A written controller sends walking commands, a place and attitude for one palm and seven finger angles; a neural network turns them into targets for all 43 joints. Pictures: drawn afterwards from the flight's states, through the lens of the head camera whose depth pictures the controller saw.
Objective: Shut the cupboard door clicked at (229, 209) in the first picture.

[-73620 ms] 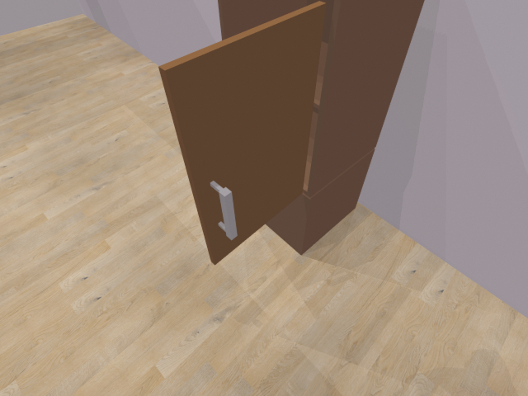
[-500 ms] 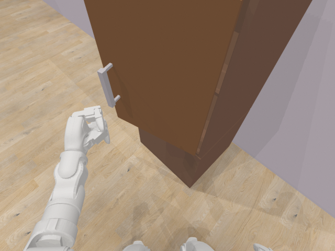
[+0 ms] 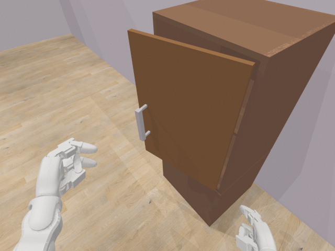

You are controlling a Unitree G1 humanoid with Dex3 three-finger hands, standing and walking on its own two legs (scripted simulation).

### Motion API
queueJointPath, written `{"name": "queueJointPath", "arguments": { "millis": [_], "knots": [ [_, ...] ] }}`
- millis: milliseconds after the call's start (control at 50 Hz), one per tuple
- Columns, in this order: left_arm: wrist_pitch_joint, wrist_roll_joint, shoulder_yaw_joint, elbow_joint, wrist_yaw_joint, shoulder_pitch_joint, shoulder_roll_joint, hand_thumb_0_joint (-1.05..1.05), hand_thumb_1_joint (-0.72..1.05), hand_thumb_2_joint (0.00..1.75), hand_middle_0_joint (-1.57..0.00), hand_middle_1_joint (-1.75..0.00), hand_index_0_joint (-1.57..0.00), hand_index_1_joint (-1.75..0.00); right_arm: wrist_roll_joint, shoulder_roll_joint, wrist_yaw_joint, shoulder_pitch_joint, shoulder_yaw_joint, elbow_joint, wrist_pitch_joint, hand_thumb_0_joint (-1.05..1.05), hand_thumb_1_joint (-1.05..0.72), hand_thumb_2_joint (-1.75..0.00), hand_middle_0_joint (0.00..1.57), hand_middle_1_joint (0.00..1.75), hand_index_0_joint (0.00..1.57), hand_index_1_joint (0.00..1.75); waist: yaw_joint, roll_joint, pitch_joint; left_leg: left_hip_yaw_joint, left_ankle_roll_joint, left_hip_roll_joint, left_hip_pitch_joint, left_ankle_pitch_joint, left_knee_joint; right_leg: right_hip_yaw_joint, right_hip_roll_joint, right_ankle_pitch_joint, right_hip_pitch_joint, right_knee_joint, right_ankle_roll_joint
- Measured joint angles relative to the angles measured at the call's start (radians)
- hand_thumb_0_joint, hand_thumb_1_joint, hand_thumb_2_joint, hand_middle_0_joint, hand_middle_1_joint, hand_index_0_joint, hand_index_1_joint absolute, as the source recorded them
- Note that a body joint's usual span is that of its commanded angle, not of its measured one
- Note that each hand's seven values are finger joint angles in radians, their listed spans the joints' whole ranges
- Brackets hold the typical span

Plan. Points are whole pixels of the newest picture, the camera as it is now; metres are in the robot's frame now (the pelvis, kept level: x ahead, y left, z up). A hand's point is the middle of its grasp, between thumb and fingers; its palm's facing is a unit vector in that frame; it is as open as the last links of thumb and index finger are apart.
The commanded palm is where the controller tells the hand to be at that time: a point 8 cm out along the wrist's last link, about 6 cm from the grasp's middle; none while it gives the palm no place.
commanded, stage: draw the hand back to the body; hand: left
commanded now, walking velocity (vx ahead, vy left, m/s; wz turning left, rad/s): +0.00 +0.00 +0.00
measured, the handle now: (143, 123) +0.62 +0.17 -0.11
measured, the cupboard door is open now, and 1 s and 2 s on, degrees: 15 15 15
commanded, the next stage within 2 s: step back with the hand held close in 0.66 s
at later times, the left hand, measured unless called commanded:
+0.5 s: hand (27, 191) +0.18 +0.27 +0.15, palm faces +0.47 -0.80 -0.38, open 7.2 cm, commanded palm +0.13 +0.30 +0.18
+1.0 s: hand (43, 186) +0.19 +0.25 +0.15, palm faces +0.41 -0.81 -0.42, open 7.5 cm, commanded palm +0.13 +0.29 +0.18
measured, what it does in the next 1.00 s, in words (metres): stands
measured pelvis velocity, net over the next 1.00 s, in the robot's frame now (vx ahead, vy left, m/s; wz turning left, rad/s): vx -0.01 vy -0.01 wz -0.02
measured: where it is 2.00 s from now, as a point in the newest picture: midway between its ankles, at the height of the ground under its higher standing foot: outside the picture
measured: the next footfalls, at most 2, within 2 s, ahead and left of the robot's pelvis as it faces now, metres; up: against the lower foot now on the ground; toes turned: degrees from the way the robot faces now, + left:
none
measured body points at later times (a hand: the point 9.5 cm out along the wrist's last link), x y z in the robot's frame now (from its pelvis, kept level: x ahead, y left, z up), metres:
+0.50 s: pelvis -0.01 +0.00 +0.01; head -0.03 -0.03 +0.46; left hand +0.15 +0.31 +0.17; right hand +0.18 -0.22 -0.08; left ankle -0.03 +0.06 -0.73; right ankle -0.01 -0.10 -0.73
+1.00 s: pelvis -0.01 -0.01 +0.00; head -0.02 -0.02 +0.45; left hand +0.16 +0.29 +0.17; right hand +0.15 -0.26 -0.09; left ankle -0.03 +0.06 -0.73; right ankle -0.01 -0.10 -0.73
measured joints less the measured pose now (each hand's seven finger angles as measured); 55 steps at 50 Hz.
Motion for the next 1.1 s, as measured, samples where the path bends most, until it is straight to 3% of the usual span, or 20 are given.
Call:
{"name": "queueJointPath", "arguments": {
  "millis": [180,360,540,640,740,820,900,980,1100],
  "knots": [
    [0.024,0.002,0.112,-0.184,0.007,0.164,0.039,0.01,0.89,0.9,-0.58,-0.7,-0.57,-0.7,-0.015,-0.021,0.012,0.026,-0.019,0.055,-0.038,0.01,-0.9,-0.9,0.2,0.3,0.21,0.3,0.018,0.009,0.029,-0.002,0.004,-0.004,0.074,0.033,-0.074,0.002,-0.002,0.035,0.077,-0.078,0.005],
    [-0.027,-0.005,0.249,-0.321,0.022,0.268,0.082,0.01,0.89,0.9,-0.34,-0.44,-0.34,-0.44,-0.017,-0.038,0.018,0.03,-0.049,0.091,-0.077,0.01,-0.9,-0.9,0.2,0.3,0.2,0.3,0.029,0.024,0.027,-0.002,0.002,-0.006,0.094,0.043,-0.088,0.003,-0.004,0.043,0.095,-0.088,0.006],
    [-0.014,0.002,0.197,-0.242,0.02,0.234,0.021,0.01,0.89,0.9,-0.23,-0.32,-0.23,-0.32,-0.023,-0.037,0.012,0.019,-0.052,0.103,-0.09,0.01,-0.9,-0.9,0.2,0.3,0.2,0.3,0.029,0.008,0.051,-0.003,-0.001,-0.005,0.082,0.056,-0.087,0.0,-0.003,0.048,0.078,-0.076,-0.002],
    [-0.015,0.007,0.184,-0.289,0.023,0.253,0.037,0.02,0.89,0.9,-0.22,-0.31,-0.21,-0.31,-0.025,-0.032,0.006,0.032,-0.049,0.113,-0.112,0.01,-0.9,-0.9,0.2,0.3,0.2,0.3,0.024,0.002,0.035,-0.002,-0.007,0.003,0.098,0.048,-0.085,0.002,0.005,0.046,0.096,-0.082,-0.008],
    [-0.038,0.003,0.216,-0.298,0.022,0.241,0.06,0.01,0.88,0.9,-0.21,-0.3,-0.21,-0.3,-0.023,-0.031,0.009,0.023,-0.05,0.112,-0.115,0.01,-0.9,-0.9,0.2,0.3,0.2,0.3,0.018,0.014,0.034,0.002,-0.011,0.006,0.109,0.047,-0.09,0.006,0.008,0.045,0.104,-0.083,-0.011],
    [-0.047,0.001,0.24,-0.27,0.016,0.237,0.061,0.01,0.89,0.9,-0.21,-0.3,-0.21,-0.3,-0.027,-0.029,0.013,0.014,-0.051,0.101,-0.097,0.01,-0.9,-0.9,0.2,0.3,0.2,0.3,0.012,0.019,0.038,0.004,-0.014,0.01,0.094,0.052,-0.09,0.007,0.013,0.051,0.091,-0.087,-0.014],
    [-0.066,0.024,0.256,-0.262,0.043,0.258,0.039,0.01,0.89,0.9,-0.21,-0.3,-0.21,-0.3,-0.048,-0.038,0.006,0.009,-0.059,0.076,-0.051,0.01,-0.9,-0.9,0.2,0.3,0.21,0.3,-0.012,0.027,0.028,0.0,-0.016,0.025,0.027,0.037,-0.043,0.001,0.026,0.062,0.045,-0.087,-0.019],
    [-0.073,0.034,0.236,-0.288,0.056,0.293,0.026,0.01,0.89,0.9,-0.21,-0.3,-0.21,-0.3,-0.038,-0.05,0.001,0.02,-0.078,0.067,-0.016,0.01,-0.9,-0.9,0.2,0.3,0.21,0.3,-0.032,0.011,0.023,0.005,-0.014,0.023,-0.014,0.028,-0.016,0.004,0.023,0.052,-0.001,-0.053,-0.017],
    [-0.09,0.024,0.259,-0.354,0.05,0.324,0.106,0.01,0.88,0.9,-0.21,-0.3,-0.21,-0.3,-0.023,-0.05,-0.012,0.03,-0.082,0.058,0.018,0.01,-0.9,-0.9,0.2,0.3,0.2,0.3,-0.053,-0.043,0.024,0.027,-0.005,0.01,-0.034,0.034,-0.008,0.023,0.009,0.039,-0.047,0.002,-0.006]
  ]
}}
